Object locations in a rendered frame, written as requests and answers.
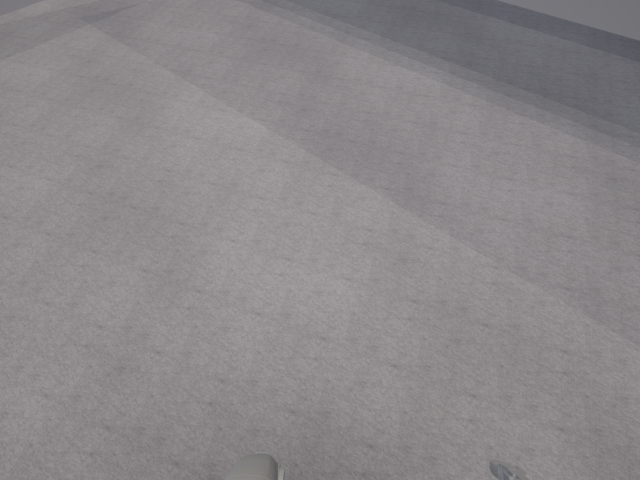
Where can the right robot hand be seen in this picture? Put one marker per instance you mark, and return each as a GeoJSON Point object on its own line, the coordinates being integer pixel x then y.
{"type": "Point", "coordinates": [505, 471]}

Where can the left robot thigh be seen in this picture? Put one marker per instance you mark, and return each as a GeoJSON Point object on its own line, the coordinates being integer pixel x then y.
{"type": "Point", "coordinates": [256, 467]}

